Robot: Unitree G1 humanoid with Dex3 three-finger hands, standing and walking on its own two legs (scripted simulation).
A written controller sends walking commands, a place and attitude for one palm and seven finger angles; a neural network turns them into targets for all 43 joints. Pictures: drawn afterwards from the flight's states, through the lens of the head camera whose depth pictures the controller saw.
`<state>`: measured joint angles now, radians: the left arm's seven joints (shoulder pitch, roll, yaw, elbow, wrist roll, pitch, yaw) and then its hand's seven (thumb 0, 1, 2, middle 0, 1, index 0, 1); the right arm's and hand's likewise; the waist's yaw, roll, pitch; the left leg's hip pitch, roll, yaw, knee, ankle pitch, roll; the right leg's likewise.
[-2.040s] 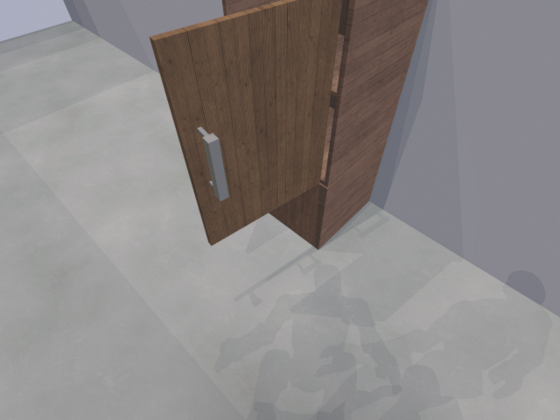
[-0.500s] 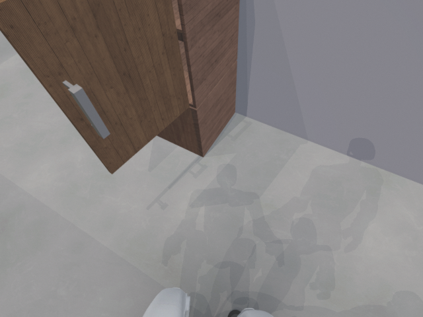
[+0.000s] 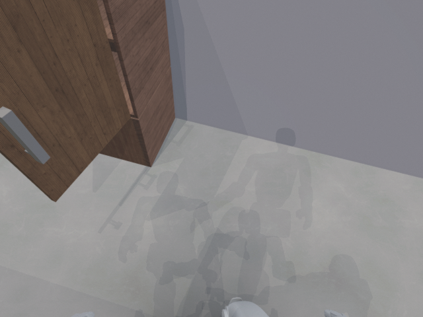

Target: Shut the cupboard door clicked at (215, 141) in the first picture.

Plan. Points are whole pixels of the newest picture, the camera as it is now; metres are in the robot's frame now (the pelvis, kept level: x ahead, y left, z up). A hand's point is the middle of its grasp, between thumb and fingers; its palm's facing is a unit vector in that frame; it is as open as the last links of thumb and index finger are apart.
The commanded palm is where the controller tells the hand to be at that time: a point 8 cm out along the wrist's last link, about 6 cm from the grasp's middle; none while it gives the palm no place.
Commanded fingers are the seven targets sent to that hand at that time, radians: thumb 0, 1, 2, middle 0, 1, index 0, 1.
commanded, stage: walk to a spot facing it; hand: left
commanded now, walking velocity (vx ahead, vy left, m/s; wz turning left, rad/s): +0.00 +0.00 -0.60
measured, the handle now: (18, 135) +0.45 +0.50 -0.03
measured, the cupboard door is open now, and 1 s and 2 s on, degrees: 81 81 81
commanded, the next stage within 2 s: turn to face it in 1.28 s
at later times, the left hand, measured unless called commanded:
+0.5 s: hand (158, 281) +0.20 +0.13 -0.18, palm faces -0.36 -0.91 -0.18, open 7.4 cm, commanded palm none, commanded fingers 0.00 0.90 0.90 -0.20 -0.30 -0.20 -0.30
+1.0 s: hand (253, 213) +0.38 -0.08 -0.16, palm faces -0.60 -0.77 -0.21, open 7.4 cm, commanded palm none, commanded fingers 0.00 0.90 0.90 -0.20 -0.30 -0.20 -0.30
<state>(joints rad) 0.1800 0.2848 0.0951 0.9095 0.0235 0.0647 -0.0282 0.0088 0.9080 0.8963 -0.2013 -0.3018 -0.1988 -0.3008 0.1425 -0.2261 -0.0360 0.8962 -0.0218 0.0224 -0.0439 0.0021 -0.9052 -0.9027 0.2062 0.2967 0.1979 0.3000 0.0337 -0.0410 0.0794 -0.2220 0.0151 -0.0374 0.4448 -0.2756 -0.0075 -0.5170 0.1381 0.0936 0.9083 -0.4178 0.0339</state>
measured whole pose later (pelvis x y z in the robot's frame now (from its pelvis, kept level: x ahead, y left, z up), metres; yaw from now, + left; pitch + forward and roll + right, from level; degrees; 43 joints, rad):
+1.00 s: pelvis +0.18 -0.17 -0.01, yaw -36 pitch +0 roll +1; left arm 0.13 0.19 0.05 0.95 0.01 -0.04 -0.02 0.00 0.91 0.90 -0.20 -0.30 -0.20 -0.30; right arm 0.28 -0.19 -0.05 1.02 -0.02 0.01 0.00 0.01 -0.91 -0.90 0.20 0.30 0.20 0.30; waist -0.06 0.00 0.11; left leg -0.50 0.16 0.06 1.11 -0.33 -0.07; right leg -0.28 0.04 -0.09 0.51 -0.25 -0.09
